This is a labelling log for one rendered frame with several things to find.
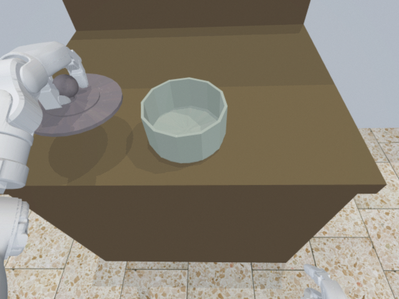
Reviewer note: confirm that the left robot hand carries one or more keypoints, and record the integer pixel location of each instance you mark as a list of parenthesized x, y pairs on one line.
[(55, 56)]

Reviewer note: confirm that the left robot upper arm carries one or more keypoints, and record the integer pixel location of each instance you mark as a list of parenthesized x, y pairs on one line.
[(13, 233)]

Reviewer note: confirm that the lid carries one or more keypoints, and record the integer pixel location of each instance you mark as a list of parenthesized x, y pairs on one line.
[(89, 108)]

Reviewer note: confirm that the knob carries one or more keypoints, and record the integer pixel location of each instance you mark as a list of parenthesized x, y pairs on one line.
[(66, 84)]

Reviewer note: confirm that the pot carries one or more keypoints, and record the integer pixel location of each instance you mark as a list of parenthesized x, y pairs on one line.
[(185, 119)]

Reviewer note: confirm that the table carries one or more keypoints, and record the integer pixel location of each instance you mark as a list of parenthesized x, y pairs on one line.
[(291, 159)]

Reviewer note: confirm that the robot left forearm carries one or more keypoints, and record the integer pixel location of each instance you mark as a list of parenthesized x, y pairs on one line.
[(21, 79)]

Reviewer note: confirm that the right robot hand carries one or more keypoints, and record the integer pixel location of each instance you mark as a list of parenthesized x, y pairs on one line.
[(330, 289)]

